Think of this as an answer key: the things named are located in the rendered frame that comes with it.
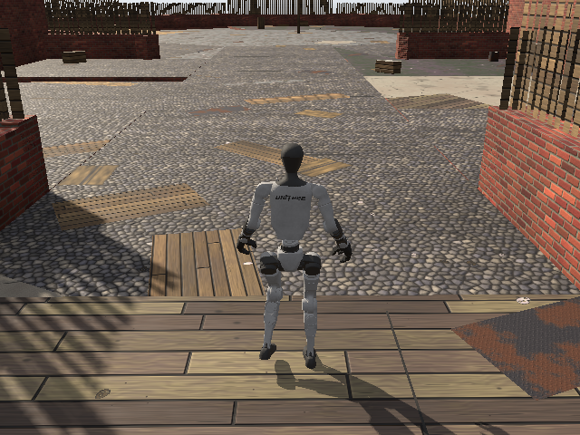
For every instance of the robot head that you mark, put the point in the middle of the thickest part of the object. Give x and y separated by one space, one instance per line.
292 156

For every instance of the right robot upper arm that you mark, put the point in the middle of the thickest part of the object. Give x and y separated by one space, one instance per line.
325 206

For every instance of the robot right thigh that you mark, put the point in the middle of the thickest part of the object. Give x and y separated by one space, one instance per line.
311 273

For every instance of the robot right hand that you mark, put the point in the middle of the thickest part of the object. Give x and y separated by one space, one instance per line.
347 251

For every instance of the left robot forearm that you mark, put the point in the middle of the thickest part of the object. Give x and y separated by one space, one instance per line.
246 233

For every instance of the robot left hand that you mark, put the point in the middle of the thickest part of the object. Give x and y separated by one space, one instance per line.
240 246

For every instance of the left robot upper arm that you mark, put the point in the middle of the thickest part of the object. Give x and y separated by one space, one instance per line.
262 191

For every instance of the right robot forearm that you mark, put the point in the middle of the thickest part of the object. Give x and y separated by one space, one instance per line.
339 236

